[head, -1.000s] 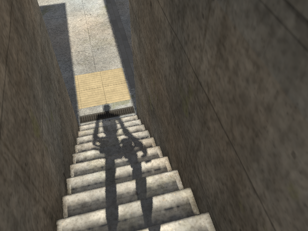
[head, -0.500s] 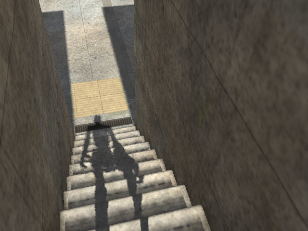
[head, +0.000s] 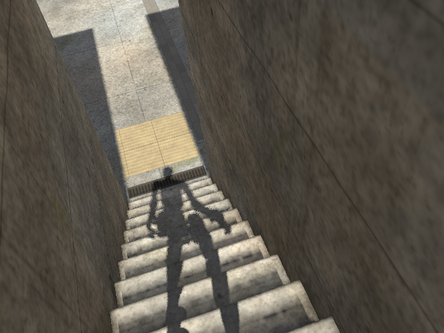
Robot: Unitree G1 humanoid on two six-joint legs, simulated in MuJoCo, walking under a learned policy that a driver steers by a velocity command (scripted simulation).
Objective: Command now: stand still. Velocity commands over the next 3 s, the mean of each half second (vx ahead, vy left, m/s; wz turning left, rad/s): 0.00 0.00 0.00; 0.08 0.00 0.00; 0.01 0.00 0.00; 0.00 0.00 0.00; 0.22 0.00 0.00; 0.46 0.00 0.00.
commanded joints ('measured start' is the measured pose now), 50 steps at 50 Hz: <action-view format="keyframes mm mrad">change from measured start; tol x32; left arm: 1 -109 87 9 -83 -2 -27 -8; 50 -111 139 76 32 -3 -3 -154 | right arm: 1 24 41 15 -53 -15 59 -22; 19 -185 4 6 -137 -23 12 -6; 35 30 -32 38 -86 14 -70 108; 40 616 -57 16 82 40 -80 101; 50 382 -20 99 -2 71 -89 1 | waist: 1 -93 -133 -49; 32 -156 -141 105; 34 -5 239 223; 37 -54 -227 111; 50 -21 206 58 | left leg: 1 -44 -29 74 232 162 -60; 18 -180 83 -41 34 145 -94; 30 295 185 151 -235 218 -104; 35 288 92 141 -1227 581 -418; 37 816 364 107 -976 829 -144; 41 841 337 136 -827 1066 -317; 44 692 409 -118 -682 773 -232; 46 592 470 -287 -863 -38 -166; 50 505 407 -163 -928 -49 -126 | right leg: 1 -17 -180 408 -520 839 -48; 13 366 -187 372 -528 924 -121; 29 -202 -190 313 -669 -202 -110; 36 223 -24 -74 -660 168 -9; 44 -370 46 -37 614 162 -1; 50 -241 23 -18 395 252 97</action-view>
